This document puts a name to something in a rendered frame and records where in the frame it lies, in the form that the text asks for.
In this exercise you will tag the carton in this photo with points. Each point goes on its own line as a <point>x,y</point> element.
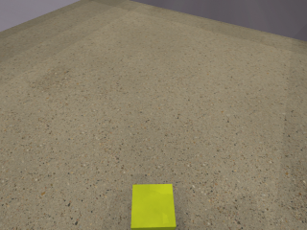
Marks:
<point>152,207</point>

